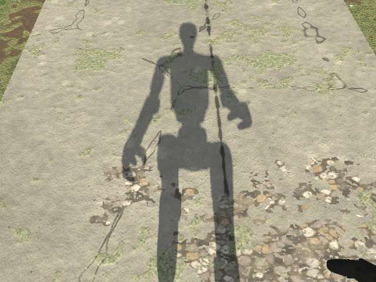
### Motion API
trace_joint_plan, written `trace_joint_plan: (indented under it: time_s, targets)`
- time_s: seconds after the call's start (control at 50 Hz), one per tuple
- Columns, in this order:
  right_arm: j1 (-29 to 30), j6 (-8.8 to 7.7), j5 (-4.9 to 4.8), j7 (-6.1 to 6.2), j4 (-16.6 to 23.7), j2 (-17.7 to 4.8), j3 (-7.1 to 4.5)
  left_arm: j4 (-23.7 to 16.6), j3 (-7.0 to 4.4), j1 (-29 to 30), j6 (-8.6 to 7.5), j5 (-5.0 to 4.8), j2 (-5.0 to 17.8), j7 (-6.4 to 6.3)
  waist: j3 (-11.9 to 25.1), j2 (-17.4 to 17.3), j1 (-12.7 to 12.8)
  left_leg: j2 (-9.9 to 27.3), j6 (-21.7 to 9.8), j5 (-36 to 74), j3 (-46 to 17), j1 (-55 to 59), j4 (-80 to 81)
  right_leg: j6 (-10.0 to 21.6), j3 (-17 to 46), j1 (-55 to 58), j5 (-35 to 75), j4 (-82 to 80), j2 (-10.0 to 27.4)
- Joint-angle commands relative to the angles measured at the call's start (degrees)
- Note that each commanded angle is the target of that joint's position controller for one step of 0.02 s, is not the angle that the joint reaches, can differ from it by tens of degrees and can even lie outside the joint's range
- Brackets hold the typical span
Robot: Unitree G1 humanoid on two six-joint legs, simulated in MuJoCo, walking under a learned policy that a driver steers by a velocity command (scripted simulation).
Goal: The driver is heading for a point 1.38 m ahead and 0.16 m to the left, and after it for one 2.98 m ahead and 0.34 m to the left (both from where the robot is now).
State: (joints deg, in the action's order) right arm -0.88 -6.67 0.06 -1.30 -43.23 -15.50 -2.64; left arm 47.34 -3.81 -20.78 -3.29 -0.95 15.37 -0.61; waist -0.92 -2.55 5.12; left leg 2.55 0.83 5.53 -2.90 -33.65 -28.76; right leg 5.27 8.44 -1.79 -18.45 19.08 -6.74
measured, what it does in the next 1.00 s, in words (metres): walks ahead: left foot, then right foot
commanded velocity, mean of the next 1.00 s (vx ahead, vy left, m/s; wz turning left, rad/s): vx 0.50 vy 0.00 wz -0.04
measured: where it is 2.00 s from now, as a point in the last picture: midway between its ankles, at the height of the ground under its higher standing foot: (196, 129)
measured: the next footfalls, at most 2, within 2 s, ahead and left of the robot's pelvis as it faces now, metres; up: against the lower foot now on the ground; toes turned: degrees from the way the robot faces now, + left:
left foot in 0.08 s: +0.23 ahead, +0.13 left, +0.00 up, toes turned -2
right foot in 0.58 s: +0.52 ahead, -0.12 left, +0.00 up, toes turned -3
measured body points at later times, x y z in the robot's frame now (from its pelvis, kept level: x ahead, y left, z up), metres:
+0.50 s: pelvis +0.29 +0.02 +0.00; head +0.33 +0.02 +0.45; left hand +0.53 +0.24 -0.08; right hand +0.27 -0.26 -0.13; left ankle +0.19 +0.13 -0.74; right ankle +0.47 -0.13 -0.70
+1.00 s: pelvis +0.57 -0.02 +0.00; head +0.59 -0.02 +0.45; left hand +0.59 +0.27 -0.12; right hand +0.76 -0.26 -0.10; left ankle +0.76 +0.13 -0.69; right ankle +0.48 -0.12 -0.74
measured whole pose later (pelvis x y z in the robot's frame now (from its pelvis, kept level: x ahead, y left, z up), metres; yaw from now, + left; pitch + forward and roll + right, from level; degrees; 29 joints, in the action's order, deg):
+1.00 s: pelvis +0.57 -0.02 +0.00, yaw +0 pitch +2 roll -2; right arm -4.9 -3.8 -0.9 -1.6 -45.6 -15.8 -1.8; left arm 49.7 -3.2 -19.9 -4.7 -0.2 16.0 0.5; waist -0.6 -2.7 4.1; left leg 5.8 -0.3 4.0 -1.5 -37.6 -35.6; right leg 2.6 -4.2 1.0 -13.8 10.9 -3.7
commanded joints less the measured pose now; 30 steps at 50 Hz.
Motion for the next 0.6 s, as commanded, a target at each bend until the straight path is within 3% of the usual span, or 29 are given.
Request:
trace_joint_plan:
  time_s: [0.02, 0.04, 0.06, 0.08, 0.1, 0.12, 0.14, 0.16, 0.18, 0.2, 0.22, 0.28, 0.38, 0.46, 0.52, 0.54, 0.56, 0.58, 0.6]
  targets:
    - [6.7, -1.60, -0.28, -0.69, 5.8, -6.1, -1.17, -0.9, -2.25, -4.0, 0.38, 0.18, 9.1, -0.60, -1.6, 8.1, -0.1, -0.9, -2.3, -6.6, 1.0, -0.9, 2.2, 6.4, 10.7, 4.2, 25.8, 0.1, 18.4]
    - [3.7, -1.72, -0.27, -0.59, 5.2, -7.0, -1.55, -1.1, -2.35, -3.2, 0.63, 0.18, 9.5, -0.65, -0.2, 9.0, -1.9, -2.1, -3.6, -9.2, 2.2, 3.5, 3.0, 5.7, 10.2, 4.8, 34.2, 2.9, 17.9]
    - [-2.8, -1.88, -0.12, -0.32, 3.4, -8.6, -2.42, -1.5, -2.11, -1.8, 0.79, 0.26, 9.2, -0.56, 4.0, 8.8, -5.4, -3.4, -5.4, -7.8, 3.5, 13.1, 4.6, 4.5, 8.2, 4.1, 43.9, 9.2, 15.5]
    - [-12.5, -1.96, 0.62, -0.01, 1.6, -10.9, -3.20, -2.8, -1.31, -0.1, 0.70, 0.75, 7.8, -0.33, 12.2, 7.6, -10.1, 2.0, -9.2, -5.0, -1.4, 29.4, 1.4, 2.8, 5.9, -2.8, 42.3, 21.2, 12.9]
    - [-21.5, -1.54, 1.30, 0.24, 0.0, -15.5, -4.63, -3.2, -0.11, -6.0, -0.04, 0.39, 4.0, -0.01, 21.9, -4.0, -10.5, 14.3, -17.5, -10.9, -22.0, 53.1, 1.3, -1.8, 0.6, -23.3, 22.9, 42.2, 4.5]
    - [-23.9, -0.91, -0.32, -0.27, -2.1, -12.1, -3.94, -2.5, 0.38, -8.1, -0.79, -0.12, 3.9, 0.11, 23.8, -13.5, -10.4, 20.4, -20.5, -19.9, -38.6, 58.6, 8.9, -3.3, 0.9, -35.2, -13.2, 53.3, 0.9]
    - [-20.5, -0.54, -1.38, -0.19, -1.5, -8.6, -2.74, -3.5, -0.71, -2.9, -1.30, -1.04, 8.7, 0.32, 14.3, -7.2, -11.0, 18.9, -17.8, -27.3, -34.8, 52.0, 10.9, -2.8, 2.7, -41.2, -11.7, 57.3, 4.6]
    - [-16.3, 0.04, -0.87, 0.06, -0.6, -7.2, -2.22, -4.9, -0.70, 2.3, -1.60, -1.24, 9.0, 0.43, 7.5, -2.3, -10.1, 16.6, -15.7, -26.0, -27.1, 43.6, 12.4, -2.7, 0.1, -41.9, -6.8, 56.2, 7.5]
    - [-13.4, 0.31, -0.24, 0.00, -0.5, -6.3, -1.78, -5.7, -0.68, 5.2, -1.83, -0.42, 8.1, 0.49, 2.1, 0.5, -8.5, 14.0, -14.9, -20.9, -21.9, 35.5, 14.7, -2.9, -1.9, -41.1, -3.0, 51.8, 9.7]
    - [-11.8, 0.13, 0.38, -0.07, -0.2, -5.0, -1.24, -5.6, -1.02, 5.4, -1.63, 0.34, 7.7, 0.44, 0.8, 0.1, -6.9, 11.9, -14.0, -16.0, -18.2, 31.1, 16.2, -3.0, -2.3, -38.6, -0.5, 48.2, 11.7]
    - [-11.4, 0.09, 0.65, -0.18, -0.4, -5.0, -1.14, -5.4, -0.91, 4.1, -1.34, 0.33, 6.6, 0.51, 0.8, -1.4, -5.7, 10.8, -14.0, -12.8, -16.0, 28.4, 17.4, -3.4, -2.8, -36.0, 0.7, 46.4, 12.4]
    - [-12.2, -0.28, -0.11, -0.10, -1.6, -6.7, -1.53, -5.9, -0.26, 4.7, -0.70, 0.64, 4.1, 0.41, 0.5, -2.1, -4.8, 9.7, -15.0, -4.6, -10.3, 25.2, 20.3, -5.0, -4.7, -35.6, 3.7, 39.7, 13.6]
    - [-15.7, 0.58, -0.90, 0.81, -3.6, -9.0, -2.03, -8.8, 0.81, 15.1, -1.48, 0.77, 2.2, 1.01, -0.8, -1.0, -7.8, 6.2, -12.4, -0.2, -2.0, 24.3, 21.4, -5.8, -7.4, -32.3, 20.9, 19.6, 12.0]
    - [-20.6, 1.46, -1.42, 0.98, -6.1, -9.7, -2.10, -11.2, 0.88, 21.8, -1.91, 0.04, 2.8, 1.99, -2.2, -1.0, -10.0, 8.9, -11.9, -1.6, -2.8, 30.0, 19.7, -5.0, -7.6, -32.1, 23.6, 12.6, 10.4]
    - [-21.4, 2.55, -1.49, 1.35, -7.1, -10.6, -2.45, -12.3, 0.47, 22.9, -2.27, 0.02, 4.4, 2.80, -2.0, -1.6, -8.7, 11.7, -10.6, 3.2, -3.8, 36.2, 15.8, -2.8, -7.3, -31.8, 17.4, 9.8, 9.7]
    - [-20.9, 2.86, -1.43, 1.50, -7.1, -11.2, -2.61, -12.0, 0.07, 21.0, -2.35, 0.09, 5.3, 2.87, -0.8, -2.2, -7.2, 11.8, -10.0, 9.3, -3.5, 37.1, 13.0, -2.0, -8.2, -28.4, 15.2, 9.2, 8.7]
    - [-19.8, 3.18, -1.46, 1.63, -7.0, -11.5, -2.63, -10.7, -0.74, 16.0, -2.41, 0.27, 6.8, 2.74, 2.3, -2.4, -4.1, 10.4, -9.0, 18.2, -1.9, 36.7, 7.1, -0.7, -9.8, -20.8, 14.9, 7.6, 7.1]
    - [-19.6, 3.37, -1.10, 1.76, -6.6, -10.4, -2.09, -8.1, -2.12, 7.2, -2.35, 0.48, 9.6, 2.28, 8.2, -1.4, -0.1, 7.5, -7.4, 20.3, 0.3, 32.5, -3.4, 1.3, -9.6, -7.5, 16.5, 8.0, 7.5]
    - [-20.1, 3.17, 0.52, 1.90, -4.9, -7.4, -0.77, -6.3, -3.26, -3.6, -2.02, 1.12, 14.0, 1.61, 17.4, 5.8, 3.3, 3.7, -5.3, 2.7, 2.9, 20.1, -22.0, 5.3, 3.3, 10.4, 19.5, 10.6, 19.0]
